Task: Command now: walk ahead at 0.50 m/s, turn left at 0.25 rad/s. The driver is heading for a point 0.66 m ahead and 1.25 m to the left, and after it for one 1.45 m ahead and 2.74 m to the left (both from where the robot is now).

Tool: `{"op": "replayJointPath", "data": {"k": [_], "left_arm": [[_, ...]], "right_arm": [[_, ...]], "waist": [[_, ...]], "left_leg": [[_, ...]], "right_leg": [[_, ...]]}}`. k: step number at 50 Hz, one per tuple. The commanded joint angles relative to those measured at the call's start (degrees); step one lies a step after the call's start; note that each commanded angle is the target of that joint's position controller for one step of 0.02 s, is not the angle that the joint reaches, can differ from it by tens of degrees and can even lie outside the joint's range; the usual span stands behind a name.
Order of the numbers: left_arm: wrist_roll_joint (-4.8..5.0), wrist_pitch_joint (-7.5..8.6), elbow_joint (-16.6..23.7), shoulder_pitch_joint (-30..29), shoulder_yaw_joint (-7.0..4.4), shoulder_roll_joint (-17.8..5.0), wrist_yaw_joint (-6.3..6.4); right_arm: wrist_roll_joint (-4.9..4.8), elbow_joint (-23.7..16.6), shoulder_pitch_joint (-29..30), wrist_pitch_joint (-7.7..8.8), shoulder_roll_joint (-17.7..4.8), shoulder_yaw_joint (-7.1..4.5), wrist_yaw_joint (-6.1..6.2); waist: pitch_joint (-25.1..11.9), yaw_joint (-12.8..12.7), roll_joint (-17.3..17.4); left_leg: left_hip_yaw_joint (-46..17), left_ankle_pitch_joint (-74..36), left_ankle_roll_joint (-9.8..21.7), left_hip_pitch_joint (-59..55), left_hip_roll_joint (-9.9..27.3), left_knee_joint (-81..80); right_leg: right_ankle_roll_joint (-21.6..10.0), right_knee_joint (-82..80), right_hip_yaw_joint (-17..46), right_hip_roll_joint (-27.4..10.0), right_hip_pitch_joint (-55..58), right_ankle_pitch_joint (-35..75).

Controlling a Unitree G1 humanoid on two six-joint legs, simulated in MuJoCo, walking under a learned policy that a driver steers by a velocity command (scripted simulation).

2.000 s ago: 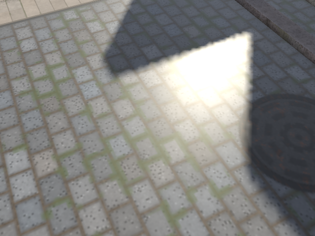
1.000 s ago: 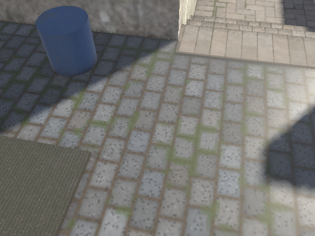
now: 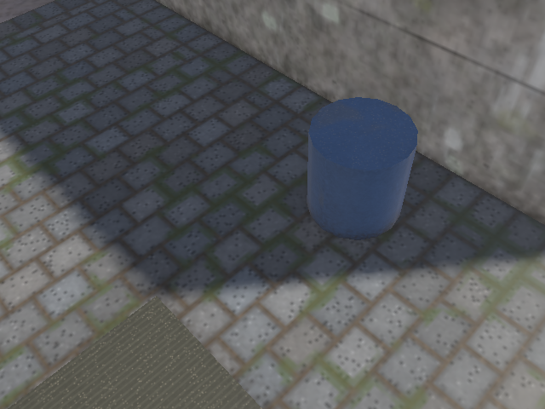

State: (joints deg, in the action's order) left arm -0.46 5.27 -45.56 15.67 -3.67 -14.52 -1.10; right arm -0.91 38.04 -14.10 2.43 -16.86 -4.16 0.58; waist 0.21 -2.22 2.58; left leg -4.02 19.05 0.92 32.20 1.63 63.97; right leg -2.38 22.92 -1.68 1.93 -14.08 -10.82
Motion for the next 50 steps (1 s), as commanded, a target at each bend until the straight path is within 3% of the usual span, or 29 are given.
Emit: {"op": "replayJointPath", "data": {"k": [1, 5, 9, 11, 12, 13, 14, 15, 16, 17, 18, 19, 21, 22, 26, 29, 31, 32, 33, 34, 35, 36, 37, 38, 39, 40, 44, 47, 50], "left_arm": [[0.71, 1.01, 2.5, -1.4, -1.68, -8.3, 0.31], [1.34, 0.21, 0.9, 0.8, -1.90, -10.2, 0.50], [2.11, -1.00, -1.3, 5.3, -1.89, -11.6, 0.32], [2.31, -1.71, -2.1, 6.3, -2.02, -12.4, 0.44], [2.46, -2.04, -2.3, 5.8, -2.10, -13.0, 0.57], [2.68, -2.23, -2.4, 5.1, -2.03, -13.2, 0.75], [2.57, -1.89, -2.3, 8.2, -0.90, -9.9, 0.67], [2.06, -1.25, -1.0, 7.1, 0.54, -7.4, 0.60], [0.74, -0.29, 0.4, 2.8, 1.29, -6.7, 0.38], [0.21, 0.84, 1.8, -0.1, 1.05, -7.4, -0.21], [1.88, 1.17, 2.9, -2.2, 0.84, -7.8, -0.51], [2.09, 1.11, 3.1, -4.5, 0.55, -9.1, -0.48], [1.51, -0.11, 2.1, -3.2, 0.27, -8.1, -0.32], [1.25, -0.67, 1.8, -2.4, 0.45, -7.2, -0.57], [0.74, -1.69, 2.4, -7.5, 1.54, -4.8, -0.91], [1.99, -2.12, 2.7, -9.0, 0.65, -7.8, -0.86], [2.72, -2.34, 0.7, -3.6, -0.41, -8.9, -0.62], [2.65, -2.42, -2.1, 3.0, -1.17, -9.1, -0.46], [2.15, -2.27, -5.1, 11.3, -1.81, -8.8, -0.50], [0.15, -1.82, -5.7, 15.9, -1.69, -10.1, -0.71], [-1.08, -1.29, -4.0, 8.2, -2.03, -16.0, -1.08], [0.26, -0.95, -3.2, 2.5, -1.99, -13.9, -1.02], [1.24, -0.82, -2.6, -1.8, -0.83, -9.8, -0.69], [0.68, -0.81, -2.4, -5.4, 0.00, -7.5, -0.32], [-0.09, -0.72, -2.4, -7.7, 0.34, -6.7, 0.20], [-0.58, -0.38, -2.7, -7.8, 0.24, -7.0, 0.91], [-1.24, 0.43, -5.2, -0.4, -0.11, -6.8, 2.26], [-0.63, -0.13, -5.8, 3.2, -0.14, -7.3, 2.51], [-0.05, -0.89, -6.5, 6.1, -0.80, -9.8, 2.62]], "right_arm": [[0.55, -4.9, 2.4, 1.04, -1.7, -0.10, -0.25], [0.21, -5.7, 8.9, 1.56, -0.4, 0.98, -1.06], [-0.41, -7.8, 15.5, 1.80, -0.8, 1.20, -2.01], [-0.49, -8.4, 16.4, 2.05, -1.6, 0.95, -2.45], [-0.32, -8.1, 15.0, 2.16, -2.3, 0.59, -2.53], [0.00, -7.0, 10.9, 2.18, -3.6, -0.22, -2.39], [0.89, -5.5, 5.6, 2.31, -7.5, -1.89, -2.18], [1.44, -3.2, -4.7, 2.01, -10.1, -3.44, -1.99], [0.52, -0.4, -13.2, 1.04, -11.4, -4.18, -1.23], [0.75, -0.2, -12.6, 0.96, -10.7, -2.91, -1.18], [1.15, -1.2, -7.6, 0.96, -9.9, -2.66, -1.27], [1.35, -2.0, -2.9, 1.10, -7.2, -2.05, -1.38], [1.16, -2.6, 2.5, 0.97, -3.4, -0.88, -1.44], [1.05, -2.8, 4.3, 0.63, -3.1, -0.88, -1.26], [0.57, -2.6, 5.1, 0.03, -7.8, -2.55, 0.15], [0.41, -1.9, 4.5, 0.31, -8.9, -3.12, 0.62], [0.85, -1.6, 5.3, 0.12, -6.8, -2.55, 0.77], [1.24, -1.4, 5.3, -0.07, -4.3, -1.86, 0.83], [1.53, -0.7, 4.3, -0.24, -0.7, -0.82, 0.69], [1.28, -0.6, 3.4, -0.05, 3.6, 0.37, 0.64], [-1.18, -3.2, -5.5, 0.60, 3.4, 0.35, 0.11], [-2.73, -4.0, -2.0, 0.44, -1.7, -0.33, 0.21], [-2.23, -4.4, 2.0, -0.07, -4.1, -0.83, 0.50], [-1.13, -3.4, 2.0, -0.66, -4.5, -1.07, 0.85], [-0.42, -2.7, 0.9, -1.07, -4.9, -1.44, 0.97], [-0.47, -2.8, 0.9, -1.36, -5.0, -1.57, 0.90], [-0.20, -4.0, 5.2, -1.02, -1.7, -0.79, 0.11], [-0.39, -6.3, 10.4, -0.87, 1.1, 0.16, -1.41], [-0.53, -8.7, 15.4, -0.72, 2.2, 0.71, -3.15]], "waist": [[-0.7, 1.2, -7.4], [0.1, -1.1, -7.3], [1.7, -3.5, -7.5], [2.1, -3.0, -8.2], [1.4, -1.4, -8.5], [-0.9, 1.5, -8.2], [-8.0, 3.1, -3.9], [-18.2, 8.4, 0.4], [-22.6, 12.1, 8.8], [-20.1, 10.8, 7.8], [-15.4, 8.5, 7.1], [-9.6, 7.0, 3.2], [-6.0, 2.6, 4.3], [-4.8, 1.1, 4.7], [-3.6, 0.6, 6.0], [-4.4, 0.0, 5.9], [-4.5, -3.2, 4.8], [-5.1, -5.8, 3.1], [-6.7, -9.2, -2.6], [-4.7, -9.9, -11.9], [-2.3, 0.6, -22.8], [1.5, 0.7, -20.5], [6.2, 0.5, -15.9], [7.1, 2.0, -12.7], [6.7, 3.6, -12.8], [6.8, 4.0, -13.5], [2.7, 0.7, -7.8], [1.7, -1.7, -6.9], [3.5, -3.4, -7.3]], "left_leg": [[-0.6, -4.6, -0.6, 8.2, 3.9, -7.9], [2.1, -14.4, -0.9, 4.1, 3.5, -21.1], [4.1, -13.4, -0.4, 2.0, 1.7, -29.7], [4.9, -12.0, 0.8, 0.0, 0.6, -32.8], [5.7, -11.8, 1.7, -3.7, -0.3, -34.8], [6.8, -13.1, 3.1, -11.3, -1.7, -37.6], [4.8, -15.1, 6.4, -27.5, -1.0, -35.9], [-7.9, -11.6, 12.5, -47.0, 8.1, -35.2], [-20.9, -9.7, 16.7, -56.0, 15.9, -40.3], [-24.2, -15.8, 16.4, -53.9, 16.7, -42.2], [-23.6, -13.4, 17.7, -50.0, 16.2, -45.1], [-19.7, -14.2, 17.1, -42.7, 13.6, -46.7], [-14.2, -12.4, 15.8, -30.6, 9.3, -49.1], [-12.6, -10.1, 15.5, -24.9, 8.0, -50.3], [-8.1, -7.9, 14.2, -12.7, 5.4, -50.2], [-11.0, -2.7, 13.2, -10.7, 6.1, -45.8], [-12.4, 3.8, 11.7, -5.9, 5.2, -39.4], [-11.3, 7.8, 10.2, -0.7, 3.2, -32.5], [-7.2, 12.9, 7.3, 6.6, -1.9, -17.3], [-6.3, 17.9, 4.9, 17.7, -6.6, 6.6], [-5.9, 15.7, 4.5, 26.8, -6.0, 15.4], [-5.0, 9.9, 3.7, 30.2, -0.9, 21.1], [-3.9, 4.4, 3.0, 31.2, 0.8, 22.6], [-4.2, 0.6, 1.8, 27.2, 2.1, 21.8], [-4.6, -1.8, 0.9, 23.1, 2.8, 19.7], [-4.7, -4.5, 0.0, 20.2, 3.6, 16.2], [-2.3, -13.6, -0.7, 18.5, 2.8, 6.8], [2.3, -17.1, 0.2, 16.2, 2.7, -7.0], [5.0, -15.4, 1.3, 15.6, 3.3, -14.2]], "right_leg": [[-10.9, -12.9, 15.2, -15.4, 7.2, 8.9], [-9.4, -13.6, 9.1, -13.9, 6.7, 10.9], [-8.5, -12.5, 9.0, -15.6, 10.4, 10.3], [-7.8, -10.9, 9.1, -16.7, 12.5, 13.1], [-7.2, -8.9, 8.4, -16.8, 12.7, 17.6], [-5.9, -4.4, 6.4, -15.6, 11.9, 26.1], [-3.4, 5.7, 3.4, -12.2, 6.1, 33.6], [0.7, 21.8, -0.2, -9.3, -7.6, 26.1], [2.1, 36.5, 0.3, -4.2, -18.8, -7.5], [0.8, 42.0, 6.0, -5.1, -23.3, -18.8], [0.9, 44.0, 5.2, -5.8, -27.9, -16.2], [1.4, 42.6, 4.5, -7.3, -28.5, -13.1], [3.6, 37.5, 4.6, -8.9, -22.1, -10.8], [4.9, 34.6, 3.6, -8.3, -18.7, -10.2], [7.5, 19.1, 1.9, -4.9, -7.0, -2.1], [7.2, 15.0, 4.2, -5.2, -1.1, 1.4], [6.4, 12.7, 3.5, -5.7, 6.8, 1.2], [6.1, 12.4, 2.1, -5.2, 14.2, -1.3], [5.6, 9.9, 3.7, -7.0, 23.5, -5.4], [3.5, 7.9, 17.1, -16.6, 25.6, -12.9], [-5.4, -7.2, 42.4, -27.9, 19.5, -20.9], [-8.9, -14.1, 47.7, -30.2, 14.0, -39.2], [-8.1, -14.9, 40.0, -27.5, 9.1, -37.1], [-6.5, -14.0, 31.4, -23.8, 3.7, -28.2], [-5.0, -14.0, 24.1, -20.6, 0.3, -21.5], [-4.4, -14.9, 18.5, -19.2, -1.2, -15.7], [-4.0, -13.7, 3.2, -16.1, 6.3, 9.0], [-3.8, -13.6, -2.0, -15.9, 11.2, 13.4], [-4.5, -13.8, -3.7, -19.0, 16.1, 15.0]]}}
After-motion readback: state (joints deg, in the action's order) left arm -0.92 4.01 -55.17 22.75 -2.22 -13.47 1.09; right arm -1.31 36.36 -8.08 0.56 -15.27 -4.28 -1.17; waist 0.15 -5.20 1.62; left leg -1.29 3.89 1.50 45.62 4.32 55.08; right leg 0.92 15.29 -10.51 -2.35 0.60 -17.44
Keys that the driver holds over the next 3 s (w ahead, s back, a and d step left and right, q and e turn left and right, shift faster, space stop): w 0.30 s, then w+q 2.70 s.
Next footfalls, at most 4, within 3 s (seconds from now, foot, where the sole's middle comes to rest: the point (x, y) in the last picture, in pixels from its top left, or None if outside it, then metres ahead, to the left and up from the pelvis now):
0.26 left None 0.30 0.16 -0.75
0.68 right None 0.41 -0.10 -0.78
1.12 left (204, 360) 0.60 0.25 -0.76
1.62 right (229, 253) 0.94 0.23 -0.78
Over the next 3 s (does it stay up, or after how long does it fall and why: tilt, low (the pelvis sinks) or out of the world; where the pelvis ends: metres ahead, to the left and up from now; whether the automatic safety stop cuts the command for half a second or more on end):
stays up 1.08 0.85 0.00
